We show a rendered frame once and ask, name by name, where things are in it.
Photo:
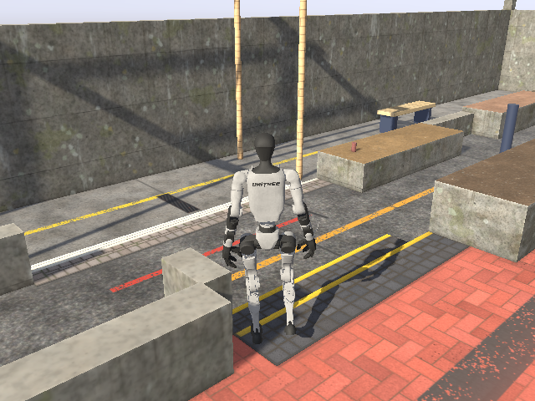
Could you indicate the right robot shin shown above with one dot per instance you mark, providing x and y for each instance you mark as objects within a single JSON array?
[{"x": 288, "y": 297}]

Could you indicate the robot right upper arm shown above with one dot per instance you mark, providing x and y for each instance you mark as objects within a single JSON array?
[{"x": 292, "y": 177}]

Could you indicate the robot left foot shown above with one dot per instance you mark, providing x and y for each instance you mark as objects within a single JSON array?
[{"x": 256, "y": 336}]

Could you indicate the right robot hand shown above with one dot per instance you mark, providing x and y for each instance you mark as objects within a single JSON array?
[{"x": 309, "y": 245}]

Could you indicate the left robot forearm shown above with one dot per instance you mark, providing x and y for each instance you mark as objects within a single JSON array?
[{"x": 231, "y": 229}]

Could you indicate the right robot forearm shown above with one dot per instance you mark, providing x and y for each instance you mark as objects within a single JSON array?
[{"x": 306, "y": 224}]

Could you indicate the robot left upper arm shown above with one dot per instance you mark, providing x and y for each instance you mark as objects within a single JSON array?
[{"x": 239, "y": 178}]

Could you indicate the left robot hand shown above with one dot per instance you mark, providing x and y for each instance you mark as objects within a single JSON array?
[{"x": 227, "y": 255}]

